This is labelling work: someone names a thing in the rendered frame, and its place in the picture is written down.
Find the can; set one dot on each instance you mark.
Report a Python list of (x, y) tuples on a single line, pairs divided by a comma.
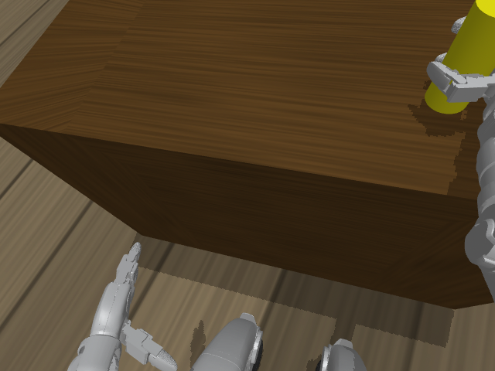
[(472, 51)]

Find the left robot arm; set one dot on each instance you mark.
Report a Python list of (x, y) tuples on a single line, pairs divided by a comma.
[(97, 353)]

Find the left robot hand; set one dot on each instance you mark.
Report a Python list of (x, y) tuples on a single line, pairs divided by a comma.
[(111, 317)]

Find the right robot hand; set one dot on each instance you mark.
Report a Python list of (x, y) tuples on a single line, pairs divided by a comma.
[(464, 87)]

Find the right robot arm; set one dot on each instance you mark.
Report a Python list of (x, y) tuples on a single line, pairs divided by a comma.
[(480, 240)]

